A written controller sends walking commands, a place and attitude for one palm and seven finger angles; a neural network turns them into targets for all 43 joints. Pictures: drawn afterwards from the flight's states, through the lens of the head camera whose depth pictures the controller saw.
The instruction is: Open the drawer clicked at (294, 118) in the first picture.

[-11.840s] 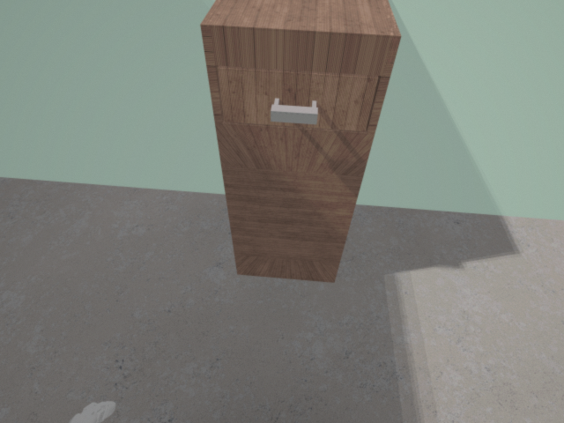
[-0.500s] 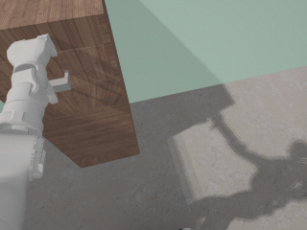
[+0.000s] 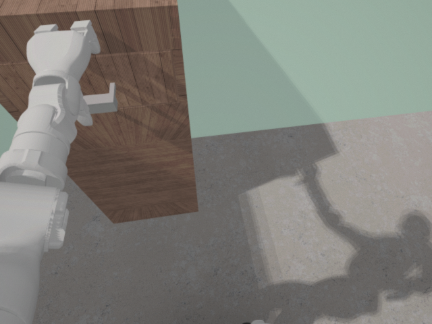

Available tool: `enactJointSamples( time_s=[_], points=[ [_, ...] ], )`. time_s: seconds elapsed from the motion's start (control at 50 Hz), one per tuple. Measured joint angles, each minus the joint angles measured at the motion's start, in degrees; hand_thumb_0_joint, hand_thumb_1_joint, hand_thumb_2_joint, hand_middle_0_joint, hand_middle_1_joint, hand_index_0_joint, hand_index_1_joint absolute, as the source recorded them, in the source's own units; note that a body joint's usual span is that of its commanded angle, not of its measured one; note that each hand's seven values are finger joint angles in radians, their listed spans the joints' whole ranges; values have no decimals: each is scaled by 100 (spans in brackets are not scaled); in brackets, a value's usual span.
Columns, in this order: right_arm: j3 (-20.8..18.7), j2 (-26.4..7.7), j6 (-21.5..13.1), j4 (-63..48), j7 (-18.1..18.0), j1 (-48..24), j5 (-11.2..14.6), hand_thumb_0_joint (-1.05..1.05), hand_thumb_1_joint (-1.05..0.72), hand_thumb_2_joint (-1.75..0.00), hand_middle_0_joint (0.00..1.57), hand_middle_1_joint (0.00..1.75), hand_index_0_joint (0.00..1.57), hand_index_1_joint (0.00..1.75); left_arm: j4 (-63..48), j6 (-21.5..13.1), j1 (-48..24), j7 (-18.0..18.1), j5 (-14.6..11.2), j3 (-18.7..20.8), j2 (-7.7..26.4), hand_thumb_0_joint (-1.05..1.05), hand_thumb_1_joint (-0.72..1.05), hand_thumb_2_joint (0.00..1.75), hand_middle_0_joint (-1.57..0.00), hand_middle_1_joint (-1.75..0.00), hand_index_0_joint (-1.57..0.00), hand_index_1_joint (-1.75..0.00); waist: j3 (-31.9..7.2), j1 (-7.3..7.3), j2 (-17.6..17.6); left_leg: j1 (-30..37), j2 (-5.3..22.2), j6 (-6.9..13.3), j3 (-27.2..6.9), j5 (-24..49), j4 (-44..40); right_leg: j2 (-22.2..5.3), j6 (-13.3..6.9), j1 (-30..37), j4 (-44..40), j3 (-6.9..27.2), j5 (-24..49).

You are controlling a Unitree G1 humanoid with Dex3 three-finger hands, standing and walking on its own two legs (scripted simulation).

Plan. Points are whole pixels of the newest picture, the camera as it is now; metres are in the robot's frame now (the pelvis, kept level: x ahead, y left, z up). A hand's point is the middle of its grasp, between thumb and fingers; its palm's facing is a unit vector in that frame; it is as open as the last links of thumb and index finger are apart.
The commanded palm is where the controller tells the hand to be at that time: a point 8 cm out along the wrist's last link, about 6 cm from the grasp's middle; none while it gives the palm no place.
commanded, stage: lower the fingers behind the handle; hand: left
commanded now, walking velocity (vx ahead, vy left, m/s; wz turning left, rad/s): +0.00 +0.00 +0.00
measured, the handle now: (90, 96) +0.57 +0.24 +0.06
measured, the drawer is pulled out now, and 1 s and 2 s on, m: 0.00 0.00 0.00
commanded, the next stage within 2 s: lift the fingers back up to retry in 1.52 s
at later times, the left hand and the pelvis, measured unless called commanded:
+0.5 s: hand (67, 111) +0.50 +0.26 +0.09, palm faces +0.02 +0.00 -1.00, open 13.9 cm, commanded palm +0.50 +0.25 +0.14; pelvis -0.02 -0.01 -0.01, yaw +1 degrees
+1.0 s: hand (78, 111) +0.51 +0.25 +0.07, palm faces -0.05 +0.02 -1.00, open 13.8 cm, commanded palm +0.50 +0.24 +0.10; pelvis +0.01 +0.00 -0.01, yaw +0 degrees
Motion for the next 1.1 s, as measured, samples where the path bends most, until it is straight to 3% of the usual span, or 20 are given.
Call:
enactJointSamples(
  time_s=[0.08, 0.14, 0.22, 0.3, 0.38, 0.42, 0.48, 0.54, 0.64, 0.78, 0.96, 1.1],
  points=[
    [203, 164, 199, -18, -11, -86, 93, 1, -91, -90, 20, 29, 20, 30, 502, 623, -273, -454, 48, -50, -72, 0, -49, 30, -39, -126, -37, -131, -39, -33, 122, 204, 18, 8, 103, 59, -170, 25, 5, 134, -108, 101, 63],
    [347, 285, 275, -135, -133, -86, 169, 1, -90, -90, 20, 29, 20, 30, 726, 685, -327, -863, 24, -16, 100, 1, -49, 30, -37, -125, -33, -130, -11, -130, 149, 356, 35, 0, 174, 105, -280, 47, -2, 226, -148, 171, 99],
    [443, 330, 262, -349, -299, 15, 220, 1, -90, -90, 20, 30, 20, 30, 809, 362, -114, -1473, 63, 32, 480, 1, -49, 30, -34, -122, -30, -125, 76, -228, 123, 391, 74, -25, 233, 125, -279, 89, -29, 215, -107, 227, 121],
    [348, 250, 132, -498, -403, 213, 205, 1, -90, -90, 21, 30, 21, 30, 489, -353, 420, -1720, -1, 193, 737, 1, -49, 30, -32, -121, -30, -123, 238, -199, 43, 171, 100, -40, 208, 97, -100, 109, -52, 17, 40, 202, 105],
    [95, 152, -16, -384, -409, 477, 83, 1, -90, -90, 21, 30, 20, 30, -330, -1121, 709, -1288, -7, 407, 783, 1, -49, 30, -33, -125, -30, -122, 297, -3, -48, -239, 85, -50, 71, 45, 183, 82, -75, -308, 255, 69, 40],
    [-8, 91, -55, -223, -350, 542, 21, 1, -90, -90, 20, 30, 20, 30, -436, -1266, 658, -959, 45, 377, 757, 1, -49, 30, -33, -124, -30, -122, 238, 46, -73, -453, 67, -57, -13, 6, 330, 58, -81, -473, 363, -12, -11],
    [-90, 6, -84, -7, -231, 532, -31, 1, -90, -90, 20, 29, 20, 30, -243, -1057, 501, -492, 26, 310, 661, 0, -49, 30, -33, -123, -31, -121, 136, 31, -90, -671, 49, -60, -98, -52, 487, 36, -80, -637, 470, -95, -73],
    [-112, -26, -113, 97, -130, 459, -35, 1, -90, -90, 20, 29, 20, 30, 166, -563, 285, -258, 23, 137, 551, 0, -49, 30, -32, -122, -31, -121, 73, -51, -99, -760, 49, -51, -133, -82, 537, 36, -69, -692, 470, -128, -86],
    [-95, 51, -139, 77, -69, 401, -40, 1, -91, -90, 20, 29, 20, 30, 367, 48, 188, -344, 113, -21, 354, 0, -49, 30, -33, -123, -32, -121, 24, -161, -73, -687, 67, -30, -107, -95, 459, 59, -48, -603, 328, -102, -51],
    [34, 238, -49, 5, -81, 459, -38, 0, -90, -90, 20, 29, 20, 30, 390, -141, 351, -689, 6, 49, 331, 1, -49, 30, -33, -123, -33, -122, -58, -151, 40, -431, 75, 7, -18, -181, 366, 70, -6, -383, 244, -14, -109],
    [67, 397, 30, -52, -2, 465, -54, 0, -90, -90, 20, 29, 20, 30, 77, -402, 656, -463, 11, 86, 240, 1, -49, 30, -29, -126, -33, -121, -79, 38, 93, -437, 44, 30, 23, -264, 428, 39, 19, -433, 379, 30, -221],
    [17, 324, 54, -31, 64, 356, -57, 0, -90, -90, 20, 30, 20, 30, 130, -258, 548, -202, 77, -80, 107, 1, -49, 30, -26, -128, -32, -121, -93, 79, 40, -555, 30, 15, -43, -284, 526, 23, 2, -528, 480, -33, -267]
  ],
)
